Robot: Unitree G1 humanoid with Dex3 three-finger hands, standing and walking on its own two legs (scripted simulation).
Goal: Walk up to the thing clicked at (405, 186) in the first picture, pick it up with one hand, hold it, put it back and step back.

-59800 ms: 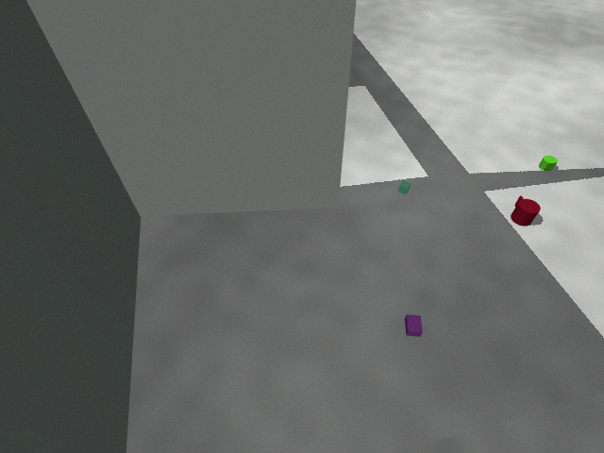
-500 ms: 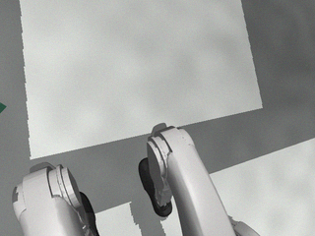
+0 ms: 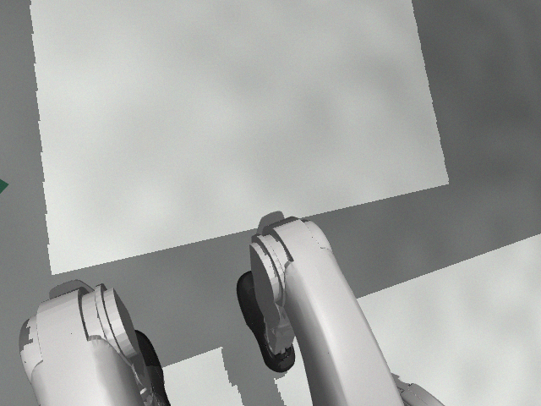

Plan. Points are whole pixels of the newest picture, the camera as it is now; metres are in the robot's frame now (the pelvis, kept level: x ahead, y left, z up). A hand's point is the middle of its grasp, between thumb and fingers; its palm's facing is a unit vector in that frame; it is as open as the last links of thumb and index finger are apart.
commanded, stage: rise first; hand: left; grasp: from above
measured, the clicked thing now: out of the picture +0.49 +0.31 -0.30
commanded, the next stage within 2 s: approach in 1.64 s
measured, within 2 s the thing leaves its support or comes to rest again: neither
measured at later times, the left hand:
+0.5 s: hand out of the picture +0.46 +0.34 -0.19, palm faces -0.27 -0.33 -0.91, open 13.5 cm
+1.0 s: hand out of the picture +0.46 +0.33 -0.19, palm faces -0.27 -0.33 -0.91, open 13.2 cm
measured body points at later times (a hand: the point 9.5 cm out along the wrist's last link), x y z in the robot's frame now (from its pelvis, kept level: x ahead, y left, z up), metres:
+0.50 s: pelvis +0.00 +0.00 +0.00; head +0.27 +0.07 +0.35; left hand +0.47 +0.35 -0.14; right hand +0.00 -0.26 -0.08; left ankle +0.06 +0.12 -0.29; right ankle +0.11 -0.12 -0.29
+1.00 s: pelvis +0.00 +0.00 +0.00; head +0.27 +0.07 +0.35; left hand +0.47 +0.35 -0.14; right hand +0.00 -0.26 -0.07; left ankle +0.06 +0.12 -0.29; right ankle +0.11 -0.12 -0.29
